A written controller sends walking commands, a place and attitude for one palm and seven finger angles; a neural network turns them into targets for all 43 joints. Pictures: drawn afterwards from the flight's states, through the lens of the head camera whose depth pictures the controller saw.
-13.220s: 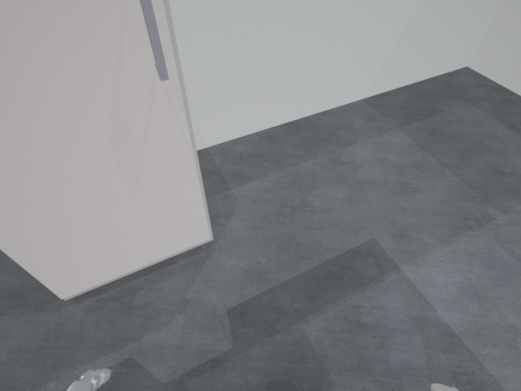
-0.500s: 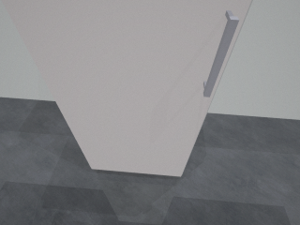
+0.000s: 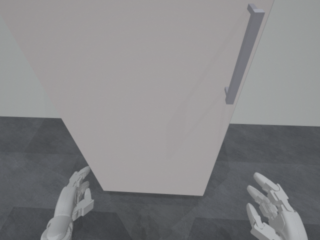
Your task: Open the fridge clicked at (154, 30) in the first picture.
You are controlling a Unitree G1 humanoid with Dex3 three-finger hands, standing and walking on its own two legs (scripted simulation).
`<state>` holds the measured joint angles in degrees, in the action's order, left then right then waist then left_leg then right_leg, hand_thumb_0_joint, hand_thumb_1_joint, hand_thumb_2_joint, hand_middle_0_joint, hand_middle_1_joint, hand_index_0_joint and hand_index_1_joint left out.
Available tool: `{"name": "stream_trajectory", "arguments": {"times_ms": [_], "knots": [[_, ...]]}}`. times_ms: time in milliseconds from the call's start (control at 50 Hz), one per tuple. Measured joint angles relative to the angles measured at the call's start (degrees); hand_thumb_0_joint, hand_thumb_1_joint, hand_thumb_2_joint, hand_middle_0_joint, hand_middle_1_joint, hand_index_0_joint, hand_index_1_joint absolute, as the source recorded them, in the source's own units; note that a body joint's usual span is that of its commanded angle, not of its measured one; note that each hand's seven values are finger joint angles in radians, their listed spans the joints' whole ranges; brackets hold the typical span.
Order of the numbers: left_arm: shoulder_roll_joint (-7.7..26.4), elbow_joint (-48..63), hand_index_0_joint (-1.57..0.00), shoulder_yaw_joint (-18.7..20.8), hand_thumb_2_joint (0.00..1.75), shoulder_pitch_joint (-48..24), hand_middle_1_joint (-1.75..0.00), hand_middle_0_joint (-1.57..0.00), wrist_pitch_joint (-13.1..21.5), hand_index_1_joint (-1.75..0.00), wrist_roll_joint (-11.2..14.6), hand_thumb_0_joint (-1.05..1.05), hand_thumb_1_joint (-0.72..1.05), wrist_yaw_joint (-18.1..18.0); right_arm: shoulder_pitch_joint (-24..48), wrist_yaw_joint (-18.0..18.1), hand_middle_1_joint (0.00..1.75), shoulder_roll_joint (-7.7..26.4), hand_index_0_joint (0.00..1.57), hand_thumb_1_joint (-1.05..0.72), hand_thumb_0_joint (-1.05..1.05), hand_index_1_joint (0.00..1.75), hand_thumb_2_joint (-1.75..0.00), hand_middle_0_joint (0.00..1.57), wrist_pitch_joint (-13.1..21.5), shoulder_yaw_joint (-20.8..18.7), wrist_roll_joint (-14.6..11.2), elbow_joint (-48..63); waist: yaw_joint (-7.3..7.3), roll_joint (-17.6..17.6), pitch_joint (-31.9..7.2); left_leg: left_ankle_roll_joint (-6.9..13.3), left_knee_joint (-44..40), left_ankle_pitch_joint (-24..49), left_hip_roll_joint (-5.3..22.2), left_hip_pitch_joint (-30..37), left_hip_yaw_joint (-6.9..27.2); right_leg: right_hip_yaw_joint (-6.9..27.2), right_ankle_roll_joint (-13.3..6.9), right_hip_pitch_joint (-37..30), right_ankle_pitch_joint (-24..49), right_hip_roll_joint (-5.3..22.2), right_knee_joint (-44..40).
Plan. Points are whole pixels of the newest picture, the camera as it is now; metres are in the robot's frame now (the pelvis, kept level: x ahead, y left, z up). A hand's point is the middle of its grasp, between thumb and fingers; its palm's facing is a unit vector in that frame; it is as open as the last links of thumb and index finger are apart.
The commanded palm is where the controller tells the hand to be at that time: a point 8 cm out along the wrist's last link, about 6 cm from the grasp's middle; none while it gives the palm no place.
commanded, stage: raise the hand to about handle height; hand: right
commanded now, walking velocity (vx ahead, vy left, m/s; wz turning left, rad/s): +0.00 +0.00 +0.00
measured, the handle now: (239, 60) +0.47 -0.15 +0.24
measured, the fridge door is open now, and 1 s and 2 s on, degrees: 0 0 0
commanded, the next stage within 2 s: move the hooked fingers beside the handle in 1.74 s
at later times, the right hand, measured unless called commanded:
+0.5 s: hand (301, 186) +0.22 -0.25 +0.12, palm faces +0.07 +0.99 -0.09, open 11.3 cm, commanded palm +0.17 -0.29 +0.13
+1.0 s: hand out of the picture +0.25 -0.30 +0.20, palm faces +0.12 +0.99 -0.09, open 13.8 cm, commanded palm +0.21 -0.33 +0.22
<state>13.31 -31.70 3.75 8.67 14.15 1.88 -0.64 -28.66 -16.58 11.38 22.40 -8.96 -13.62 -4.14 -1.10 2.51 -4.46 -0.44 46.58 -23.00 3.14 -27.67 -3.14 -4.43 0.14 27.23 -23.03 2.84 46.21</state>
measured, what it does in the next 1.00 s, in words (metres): stands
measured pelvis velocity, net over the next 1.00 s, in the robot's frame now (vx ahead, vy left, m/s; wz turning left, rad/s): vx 0.01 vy -0.01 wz -0.05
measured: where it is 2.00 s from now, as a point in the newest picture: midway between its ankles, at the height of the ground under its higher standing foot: outside the picture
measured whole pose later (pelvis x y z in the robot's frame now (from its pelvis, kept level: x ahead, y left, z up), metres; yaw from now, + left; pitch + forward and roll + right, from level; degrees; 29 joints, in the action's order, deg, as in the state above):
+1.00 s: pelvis +0.01 -0.01 +0.03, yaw -3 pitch -2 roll +1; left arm 14.4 -33.2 -5.3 11.5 16.3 5.1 -6.3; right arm 0.6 -24.6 27.2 -10.1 -26.3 -21.3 -1.4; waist 3.6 -3.3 -1.6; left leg -1.5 29.9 -16.4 3.2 -11.5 -6.4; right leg -1.7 -0.7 14.3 -17.7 1.6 33.5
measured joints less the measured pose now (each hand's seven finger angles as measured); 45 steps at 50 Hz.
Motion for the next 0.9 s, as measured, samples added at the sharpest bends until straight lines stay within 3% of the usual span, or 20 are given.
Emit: {"name": "stream_trajectory", "arguments": {"times_ms": [80,140,200,240,300,360,420,480,540,600,680,760,840,900], "knots": [[1.0,3.6,-0.2,0.9,0.9,-0.3,-0.3,-0.2,-0.1,-0.3,-0.3,0.01,0.91,-0.8,-7.7,-0.3,0.5,1.1,0.22,-0.59,0.01,0.5,-0.76,0.23,-1.3,-3.7,-1.9,2.4,2.92,0.8,0.9,0.8,2.2,-1.8,-0.6,-1.6,-2.1,2.3,0.7,3.1,-1.8,0.8,3.5],[1.8,2.6,-0.2,0.6,0.9,0.3,-0.3,-0.2,0.9,-0.3,-0.7,0.01,0.91,-1.4,-10.6,1.4,0.55,1.9,0.23,-0.52,0.02,0.55,-0.73,0.23,2.5,-6.3,-3.3,8.3,5.27,-0.2,0.5,1.1,2.9,-2.8,-0.9,-2.0,-4.5,4.8,1.1,5.3,-2.9,1.1,6.0],[2.1,0.0,-0.2,-1.1,0.9,-0.3,-0.3,-0.2,2.0,-0.3,-0.4,0.01,0.9,-2.0,-6.9,0.3,0.59,1.6,0.23,-0.45,0.02,0.59,-0.7,0.23,6.8,-6.9,-4.9,11.9,6.2,-2.8,0.8,1.2,3.5,-3.5,-0.9,-1.9,-6.6,7.0,1.2,6.8,-3.7,0.9,8.2],[1.5,-1.5,-0.2,-2.7,0.9,-0.9,-0.3,-0.2,2.3,-0.3,-0.1,0.01,0.9,-2.4,-1.7,-2.3,0.62,1.5,0.23,-0.4,0.02,0.62,-0.68,0.23,7.0,-6.3,-5.5,12.1,6.12,-4.4,1.2,1.1,3.8,-3.5,-0.9,-2.1,-7.1,7.6,1.2,7.5,-3.7,0.9,8.9],[-0.6,-2.8,-0.2,-5.0,0.9,-0.9,-0.3,-0.2,1.7,-0.3,0.5,0.01,0.9,-3.2,5.8,-6.8,0.67,3.6,0.23,-0.33,0.01,0.67,-0.65,0.23,1.8,-5.6,-5.1,9.5,5.09,-5.4,1.2,1.2,3.3,-2.9,-1.0,-2.7,-6.3,6.8,1.4,7.5,-3.1,1.0,7.9],[-2.5,-2.6,-0.2,-6.6,0.9,0.9,-0.3,-0.2,0.3,-0.3,1.1,0.01,0.9,-3.6,9.4,-10.3,0.71,7.2,0.24,-0.26,0.01,0.71,-0.62,0.24,-7.5,-6.4,-5.6,6.1,2.91,-5.7,1.4,0.9,1.0,-1.7,-1.2,-1.6,-4.6,5.0,1.2,5.1,-2.0,1.2,4.6],[-3.1,-1.7,-0.2,-6.8,0.9,4.1,-0.3,-0.2,-0.1,-0.3,1.4,0.02,0.9,-4.0,7.7,-9.7,0.76,9.2,0.25,-0.19,0.01,0.76,-0.59,0.25,-14.3,-9.5,-8.0,7.0,0.96,-5.7,0.9,0.6,-2.1,-0.4,-1.4,0.7,-3.1,3.2,1.0,1.7,-1.0,1.3,0.8],[-2.3,-1.6,-0.2,-5.8,0.9,7.4,-0.3,-0.2,0.9,-0.3,1.6,0.02,0.9,-4.1,4.8,-6.2,0.8,9.1,0.26,-0.12,0.01,0.8,-0.56,0.26,-14.9,-13.4,-10.8,11.1,0.56,-5.3,0.1,0.4,-4.7,0.5,-1.4,3.0,-2.3,2.3,0.8,-1.0,-0.3,1.2,-2.0],[-0.4,-2.6,-0.2,-4.6,0.9,9.4,-0.3,-0.2,2.1,-0.3,1.8,0.02,0.9,-4.1,4.8,-4.2,0.85,8.1,0.26,-0.05,0.01,0.85,-0.53,0.26,-13.4,-15.6,-11.8,13.7,1.54,-5.0,0.0,0.1,-6.5,1.1,-1.2,5.0,-2.4,2.3,0.5,-2.7,0.2,0.8,-3.6],[1.9,-3.6,-0.2,-4.2,0.9,9.6,-0.3,-0.2,2.8,-0.3,2.2,0.02,0.9,-4.5,6.6,-5.0,0.89,7.5,0.26,0.02,0.0,0.89,-0.5,0.26,-14.3,-15.2,-11.1,12.5,2.62,-5.1,0.2,-0.3,-7.8,1.7,-0.9,6.4,-2.8,2.6,0.1,-3.7,0.7,0.4,-4.4],[3.7,-3.7,-0.2,-4.3,0.9,7.8,-0.3,-0.2,3.6,-0.3,2.5,0.02,0.9,-5.8,10.4,-6.7,0.95,8.3,0.27,0.12,0.0,0.95,-0.46,0.27,-18.9,-12.3,-8.6,9.6,3.34,-5.2,1.6,-0.7,-9.5,2.8,-0.4,8.5,-3.0,2.7,-0.4,-5.5,1.6,-0.2,-5.7],[2.9,-3.4,-0.2,-5.3,0.9,5.5,-0.3,-0.2,4.4,-0.3,2.0,0.02,0.9,-6.4,14.3,-6.5,1.01,10.7,0.28,0.21,0.0,1.01,-0.42,0.28,-20.4,-12.1,-7.3,10.2,3.34,-4.1,2.7,-0.7,-11.5,3.9,-0.4,10.9,-3.0,2.7,-0.5,-7.9,2.7,-0.4,-7.6],[1.4,-2.7,-0.2,-6.8,0.9,4.2,-0.3,-0.2,4.8,-0.3,2.0,0.02,0.9,-6.2,19.5,-6.1,1.07,12.9,0.29,0.3,0.0,1.07,-0.38,0.29,-20.8,-15.7,-8.7,10.6,3.62,-3.6,2.4,-0.6,-13.8,4.9,-0.6,13.8,-3.0,2.6,-0.4,-10.6,3.5,-0.3,-9.6],[1.0,-2.1,-0.2,-7.8,0.9,3.6,-0.3,-0.2,4.3,-0.3,2.5,0.02,0.9,-6.0,24.2,-6.6,1.12,14.2,0.29,0.37,0.0,1.11,-0.35,0.29,-23.9,-18.0,-9.4,8.1,4.16,-4.5,2.2,-0.7,-15.2,5.5,-0.6,15.4,-3.1,2.6,-0.4,-12.2,4.0,-0.5,-10.8]]}}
